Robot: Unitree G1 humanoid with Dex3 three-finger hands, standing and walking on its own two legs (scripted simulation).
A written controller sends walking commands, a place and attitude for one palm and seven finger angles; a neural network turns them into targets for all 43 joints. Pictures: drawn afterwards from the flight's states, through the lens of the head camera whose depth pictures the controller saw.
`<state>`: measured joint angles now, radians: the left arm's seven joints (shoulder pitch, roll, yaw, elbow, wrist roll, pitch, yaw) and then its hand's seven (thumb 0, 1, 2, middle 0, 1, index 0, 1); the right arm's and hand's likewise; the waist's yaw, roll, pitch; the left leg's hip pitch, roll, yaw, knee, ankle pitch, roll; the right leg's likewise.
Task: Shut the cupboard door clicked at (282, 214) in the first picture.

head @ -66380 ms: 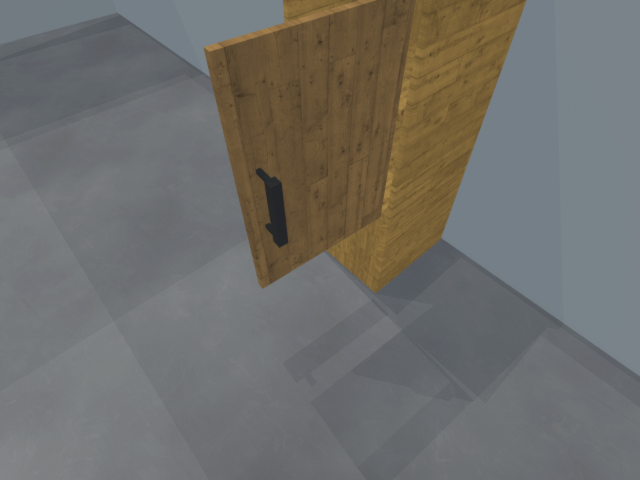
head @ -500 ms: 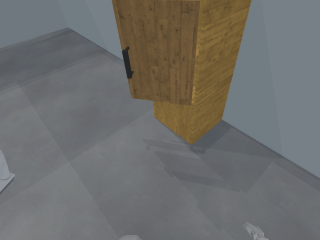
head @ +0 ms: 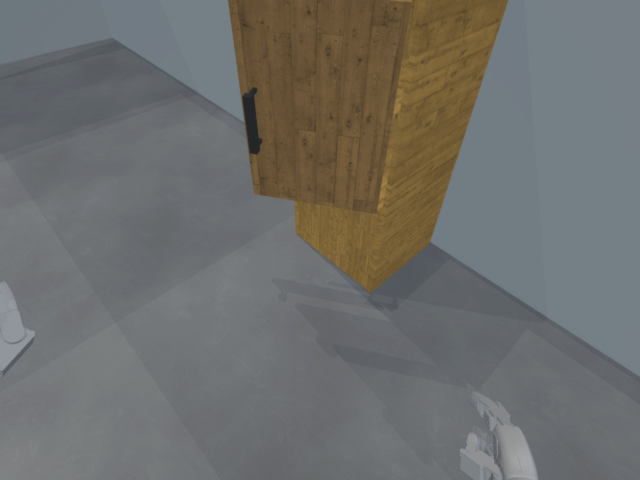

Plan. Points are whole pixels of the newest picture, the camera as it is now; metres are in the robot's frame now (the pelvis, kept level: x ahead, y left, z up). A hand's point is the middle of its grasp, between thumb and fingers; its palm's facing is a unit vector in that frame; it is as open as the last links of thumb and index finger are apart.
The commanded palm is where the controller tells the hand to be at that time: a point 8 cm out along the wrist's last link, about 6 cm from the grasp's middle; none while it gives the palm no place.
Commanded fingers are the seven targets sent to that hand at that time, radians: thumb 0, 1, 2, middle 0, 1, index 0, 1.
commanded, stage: stop stepping back and stand still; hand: left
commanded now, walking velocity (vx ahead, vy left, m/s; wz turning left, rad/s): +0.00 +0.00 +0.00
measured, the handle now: (254, 121) +0.99 +0.24 -0.06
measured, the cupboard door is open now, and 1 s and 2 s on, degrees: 34 34 34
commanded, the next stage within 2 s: let the arm hang, fingers relaxed in 0.70 s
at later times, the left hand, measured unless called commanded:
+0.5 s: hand out of the picture +0.19 +0.32 +0.15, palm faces +0.42 -0.79 -0.45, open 7.4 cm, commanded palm +0.13 +0.35 +0.18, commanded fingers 0.00 0.90 0.90 -0.20 -0.30 -0.20 -0.30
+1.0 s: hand out of the picture +0.13 +0.26 -0.10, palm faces +0.01 -0.94 -0.34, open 7.4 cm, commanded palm none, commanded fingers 0.00 0.90 0.90 -0.20 -0.30 -0.20 -0.30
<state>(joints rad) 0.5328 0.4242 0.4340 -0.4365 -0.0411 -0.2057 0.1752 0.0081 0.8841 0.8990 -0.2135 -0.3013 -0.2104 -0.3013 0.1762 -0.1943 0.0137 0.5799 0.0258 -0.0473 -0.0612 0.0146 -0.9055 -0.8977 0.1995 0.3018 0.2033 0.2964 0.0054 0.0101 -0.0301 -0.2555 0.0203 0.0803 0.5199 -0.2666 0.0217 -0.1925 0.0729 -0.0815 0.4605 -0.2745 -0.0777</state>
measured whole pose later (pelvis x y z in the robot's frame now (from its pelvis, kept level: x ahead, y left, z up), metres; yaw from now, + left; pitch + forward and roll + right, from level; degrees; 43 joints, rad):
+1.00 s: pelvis -0.02 +0.05 +0.00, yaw +0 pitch +0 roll -1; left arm 0.29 0.27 0.03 0.51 0.02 0.06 0.01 0.01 0.90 0.90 -0.20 -0.30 -0.19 -0.30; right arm 0.15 -0.30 0.01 0.81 -0.01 -0.03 0.01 0.01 -0.90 -0.90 0.20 0.30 0.21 0.30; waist -0.01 0.06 0.01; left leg -0.29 -0.05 0.12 0.53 -0.24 0.10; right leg -0.27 0.00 -0.05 0.55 -0.28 -0.01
